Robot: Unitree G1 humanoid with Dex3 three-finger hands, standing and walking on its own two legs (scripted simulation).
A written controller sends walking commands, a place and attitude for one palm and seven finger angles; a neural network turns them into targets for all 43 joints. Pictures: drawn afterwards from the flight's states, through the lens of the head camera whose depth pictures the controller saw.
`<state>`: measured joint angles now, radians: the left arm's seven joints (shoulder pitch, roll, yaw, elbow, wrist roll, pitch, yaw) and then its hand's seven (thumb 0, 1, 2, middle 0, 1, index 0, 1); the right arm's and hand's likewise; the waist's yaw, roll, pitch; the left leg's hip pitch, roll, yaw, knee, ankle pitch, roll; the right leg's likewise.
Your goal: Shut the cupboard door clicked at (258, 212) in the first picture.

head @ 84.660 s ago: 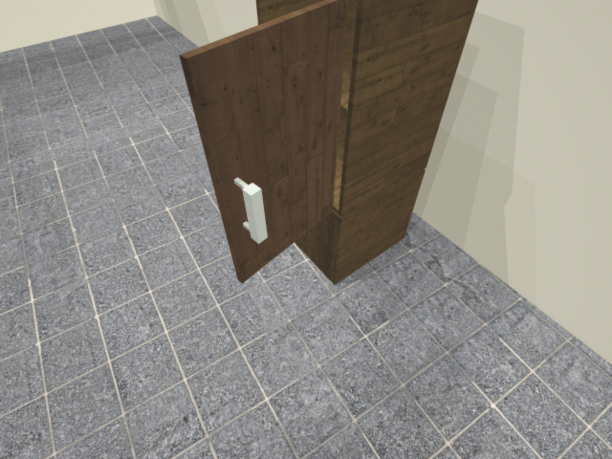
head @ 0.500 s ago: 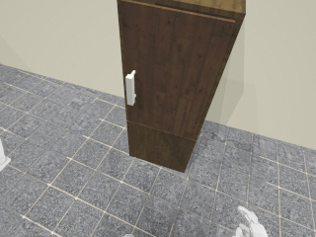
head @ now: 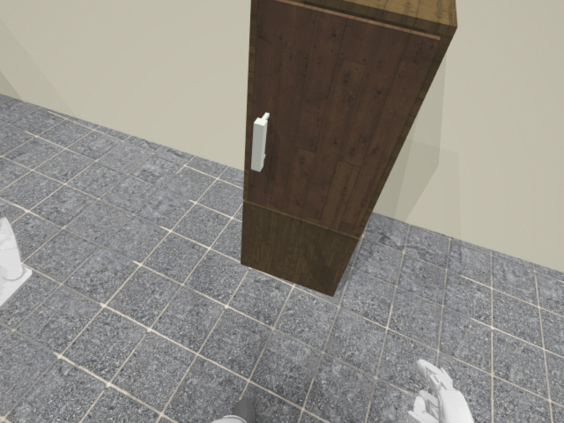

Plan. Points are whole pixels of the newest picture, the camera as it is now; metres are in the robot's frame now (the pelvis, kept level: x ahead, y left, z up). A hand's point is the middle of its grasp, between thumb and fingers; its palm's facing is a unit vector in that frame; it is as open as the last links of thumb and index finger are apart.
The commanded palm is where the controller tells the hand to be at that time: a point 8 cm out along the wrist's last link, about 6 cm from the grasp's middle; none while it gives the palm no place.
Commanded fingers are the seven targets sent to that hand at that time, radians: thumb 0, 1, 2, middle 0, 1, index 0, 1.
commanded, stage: stop stepping back and stand still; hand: left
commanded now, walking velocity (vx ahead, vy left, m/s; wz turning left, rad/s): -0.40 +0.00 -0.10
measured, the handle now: (261, 141) +0.79 +0.08 -0.07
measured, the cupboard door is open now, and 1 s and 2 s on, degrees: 0 0 0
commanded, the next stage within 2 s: let the arm hang, fingers relaxed in 1.72 s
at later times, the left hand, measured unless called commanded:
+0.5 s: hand out of the picture +0.05 +0.37 +0.19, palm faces +0.48 -0.81 -0.34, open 7.4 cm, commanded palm +0.02 +0.41 +0.18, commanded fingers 0.00 0.90 0.90 -0.20 -0.30 -0.20 -0.30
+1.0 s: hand out of the picture +0.00 +0.41 +0.18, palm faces +0.46 -0.80 -0.39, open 7.4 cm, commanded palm -0.05 +0.44 +0.18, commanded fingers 0.00 0.90 0.90 -0.20 -0.30 -0.20 -0.30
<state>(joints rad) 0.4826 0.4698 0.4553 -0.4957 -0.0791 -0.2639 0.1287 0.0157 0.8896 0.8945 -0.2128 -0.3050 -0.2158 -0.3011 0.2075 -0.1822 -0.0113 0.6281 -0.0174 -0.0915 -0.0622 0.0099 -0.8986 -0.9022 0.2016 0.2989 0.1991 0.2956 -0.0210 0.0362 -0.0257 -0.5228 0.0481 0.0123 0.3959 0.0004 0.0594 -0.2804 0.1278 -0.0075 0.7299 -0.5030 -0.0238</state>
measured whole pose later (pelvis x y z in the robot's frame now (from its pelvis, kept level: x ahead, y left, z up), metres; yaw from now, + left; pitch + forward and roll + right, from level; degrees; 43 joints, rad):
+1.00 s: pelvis -0.21 +0.15 +0.00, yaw -5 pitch -2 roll -1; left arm 0.51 0.40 0.42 -0.46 -0.05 -0.15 0.17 0.01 0.89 0.89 -0.21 -0.31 -0.22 -0.30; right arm 0.26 -0.22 -0.01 0.67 0.00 -0.02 -0.07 0.01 -0.90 -0.90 0.20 0.30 0.20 0.30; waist 0.02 0.00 -0.07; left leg -0.57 0.08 0.03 1.00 -0.35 -0.01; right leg -0.15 0.03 -0.08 0.54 -0.37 -0.06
